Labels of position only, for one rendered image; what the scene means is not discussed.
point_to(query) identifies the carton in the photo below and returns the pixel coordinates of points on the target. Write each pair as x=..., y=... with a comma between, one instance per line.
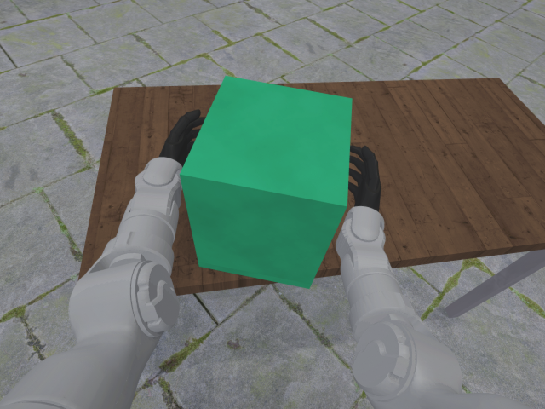
x=266, y=180

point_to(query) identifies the left robot hand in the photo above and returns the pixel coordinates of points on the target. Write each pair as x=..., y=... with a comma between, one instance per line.
x=179, y=143

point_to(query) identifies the robot right forearm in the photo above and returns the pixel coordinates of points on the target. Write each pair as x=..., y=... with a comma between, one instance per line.
x=370, y=284

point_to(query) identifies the right robot hand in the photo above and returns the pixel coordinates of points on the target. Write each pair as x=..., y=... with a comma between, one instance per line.
x=368, y=191

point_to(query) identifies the left robot upper arm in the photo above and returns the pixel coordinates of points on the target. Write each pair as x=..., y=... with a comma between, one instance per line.
x=118, y=316

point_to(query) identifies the table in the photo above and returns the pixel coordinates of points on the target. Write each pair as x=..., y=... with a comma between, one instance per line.
x=461, y=164

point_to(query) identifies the right robot upper arm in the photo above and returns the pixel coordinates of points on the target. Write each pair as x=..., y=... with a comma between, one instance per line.
x=400, y=368

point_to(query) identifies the robot left forearm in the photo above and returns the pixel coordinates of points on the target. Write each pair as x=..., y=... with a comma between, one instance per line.
x=147, y=230

